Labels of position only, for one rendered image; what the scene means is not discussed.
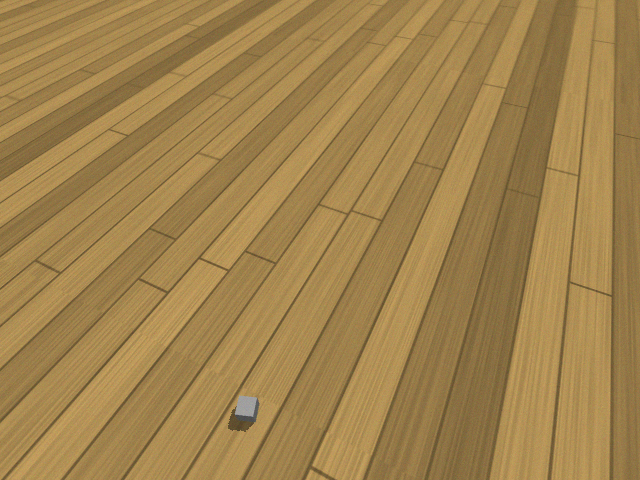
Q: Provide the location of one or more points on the cube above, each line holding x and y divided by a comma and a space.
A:
247, 408

